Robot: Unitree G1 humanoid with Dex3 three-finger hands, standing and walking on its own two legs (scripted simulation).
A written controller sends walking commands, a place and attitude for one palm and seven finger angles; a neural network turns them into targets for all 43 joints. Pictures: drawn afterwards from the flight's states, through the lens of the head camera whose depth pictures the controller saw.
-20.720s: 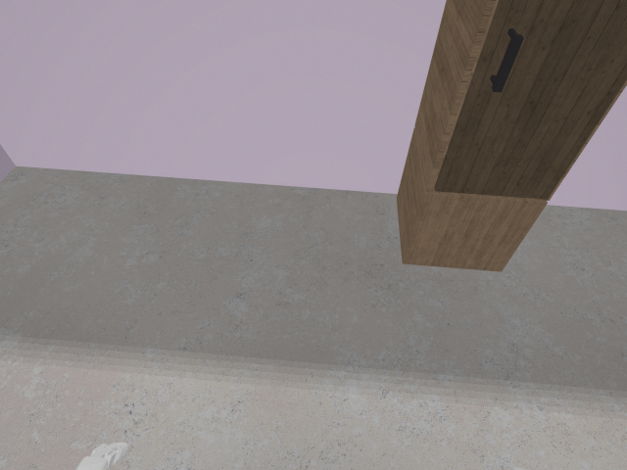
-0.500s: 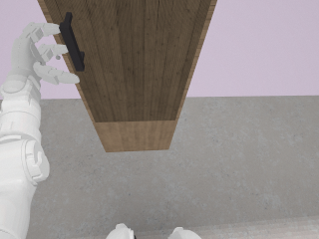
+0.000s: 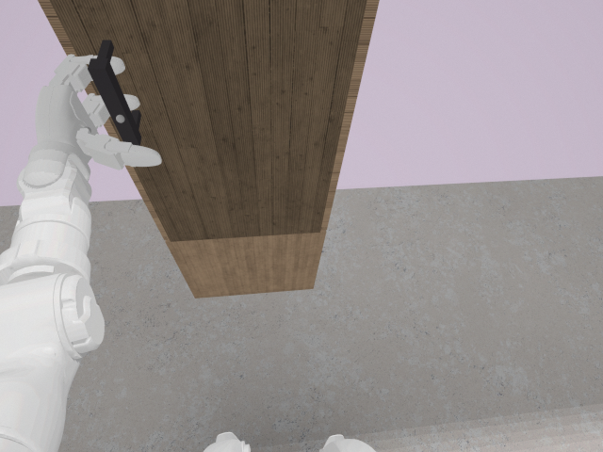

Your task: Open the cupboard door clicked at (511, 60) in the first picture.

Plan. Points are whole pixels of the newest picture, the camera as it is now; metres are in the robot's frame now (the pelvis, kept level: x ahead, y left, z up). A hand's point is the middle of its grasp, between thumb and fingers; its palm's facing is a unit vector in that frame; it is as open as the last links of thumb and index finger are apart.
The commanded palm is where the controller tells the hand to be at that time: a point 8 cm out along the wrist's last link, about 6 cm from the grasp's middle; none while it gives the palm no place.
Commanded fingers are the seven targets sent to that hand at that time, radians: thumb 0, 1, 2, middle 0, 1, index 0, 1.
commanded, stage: slide the fingers in behind the handle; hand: left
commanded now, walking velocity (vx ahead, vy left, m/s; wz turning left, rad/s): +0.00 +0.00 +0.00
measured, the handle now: (120, 96) +0.56 +0.19 +0.13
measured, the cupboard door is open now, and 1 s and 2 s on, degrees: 0 0 7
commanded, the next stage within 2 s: close the thumb around the handle in 0.74 s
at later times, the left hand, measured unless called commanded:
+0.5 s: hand (138, 119) +0.52 +0.16 +0.13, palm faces +0.02 -1.00 -0.01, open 13.8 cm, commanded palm +0.50 +0.20 +0.12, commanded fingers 0.00 -0.50 0.30 -0.30 -1.20 -0.30 -1.20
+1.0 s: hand (138, 119) +0.52 +0.16 +0.13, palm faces +0.02 -1.00 +0.00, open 13.3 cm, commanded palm +0.49 +0.20 +0.12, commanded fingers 0.00 0.00 0.52 -0.34 -1.25 -0.34 -1.25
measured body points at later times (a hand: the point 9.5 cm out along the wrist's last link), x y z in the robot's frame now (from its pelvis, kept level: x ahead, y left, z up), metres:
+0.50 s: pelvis +0.00 +0.00 +0.00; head +0.10 +0.01 +0.44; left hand +0.51 +0.21 +0.13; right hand -0.01 -0.27 -0.12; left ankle +0.02 +0.10 -0.70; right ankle -0.03 -0.10 -0.70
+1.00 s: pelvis +0.00 +0.00 +0.00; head +0.09 +0.01 +0.44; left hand +0.51 +0.21 +0.13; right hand -0.01 -0.26 -0.12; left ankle +0.02 +0.10 -0.70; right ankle -0.03 -0.10 -0.70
